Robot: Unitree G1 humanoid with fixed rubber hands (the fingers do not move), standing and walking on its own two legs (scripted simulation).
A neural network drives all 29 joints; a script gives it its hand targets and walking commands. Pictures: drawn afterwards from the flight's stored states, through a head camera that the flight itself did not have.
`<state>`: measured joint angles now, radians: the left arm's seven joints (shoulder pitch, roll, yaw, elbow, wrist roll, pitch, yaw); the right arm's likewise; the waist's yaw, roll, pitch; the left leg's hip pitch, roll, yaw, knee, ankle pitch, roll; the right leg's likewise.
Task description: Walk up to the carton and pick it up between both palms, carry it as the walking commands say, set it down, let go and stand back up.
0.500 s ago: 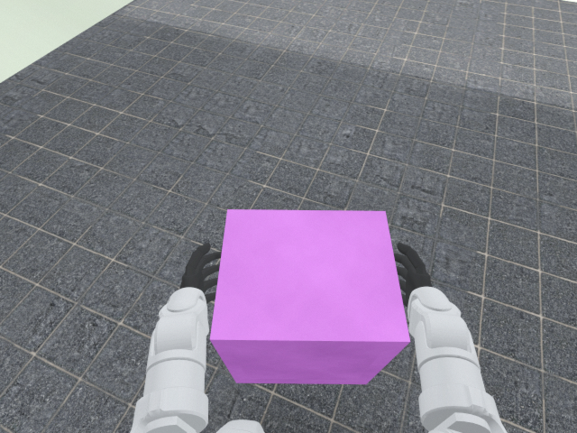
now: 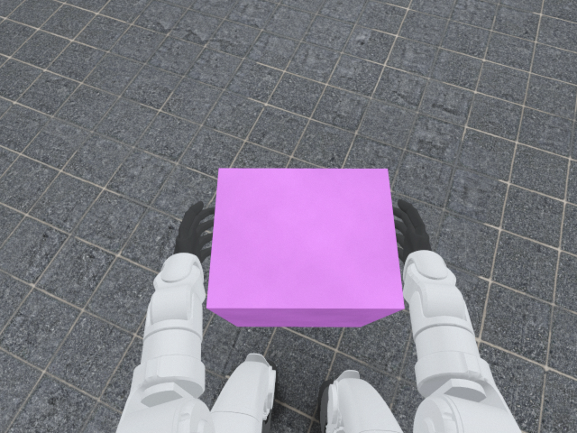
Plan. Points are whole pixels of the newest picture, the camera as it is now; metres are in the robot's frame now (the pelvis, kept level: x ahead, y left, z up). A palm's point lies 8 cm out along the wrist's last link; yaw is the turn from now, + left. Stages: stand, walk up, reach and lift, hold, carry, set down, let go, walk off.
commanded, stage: set down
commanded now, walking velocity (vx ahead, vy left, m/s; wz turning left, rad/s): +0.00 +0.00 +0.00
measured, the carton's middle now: (300, 260) +0.36 +0.03 -0.12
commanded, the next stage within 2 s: none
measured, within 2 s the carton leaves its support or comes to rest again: neither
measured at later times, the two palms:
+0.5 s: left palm (208, 254) +0.36 +0.19 -0.14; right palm (398, 249) +0.40 -0.13 -0.14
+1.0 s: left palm (218, 257) +0.38 +0.20 -0.24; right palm (381, 251) +0.42 -0.13 -0.24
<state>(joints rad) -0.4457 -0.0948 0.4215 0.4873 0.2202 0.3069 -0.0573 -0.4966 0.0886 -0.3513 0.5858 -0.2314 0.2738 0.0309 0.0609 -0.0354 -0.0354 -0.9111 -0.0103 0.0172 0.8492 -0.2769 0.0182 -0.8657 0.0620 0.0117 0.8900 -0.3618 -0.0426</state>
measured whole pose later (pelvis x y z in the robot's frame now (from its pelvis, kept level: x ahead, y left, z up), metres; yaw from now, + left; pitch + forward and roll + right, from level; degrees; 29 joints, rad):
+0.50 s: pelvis -0.03 +0.00 -0.08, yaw +0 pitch +33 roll +1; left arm -0.63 -0.09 0.45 0.52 0.20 0.32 0.00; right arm -0.71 0.01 -0.39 0.67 -0.19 0.29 0.05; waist 0.05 -0.04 -0.17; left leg -1.43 -0.01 0.03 1.21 -0.36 0.02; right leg -1.39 0.06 0.01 1.27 -0.46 -0.04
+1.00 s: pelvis -0.04 +0.00 -0.16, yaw +1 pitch +41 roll +1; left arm -0.78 -0.01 0.46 0.60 0.13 0.30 0.02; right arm -0.88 -0.05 -0.32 0.74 -0.12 0.29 -0.04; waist 0.05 -0.03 -0.19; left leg -1.81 -0.01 0.02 1.51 -0.42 0.01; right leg -1.76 0.06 -0.03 1.57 -0.54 -0.05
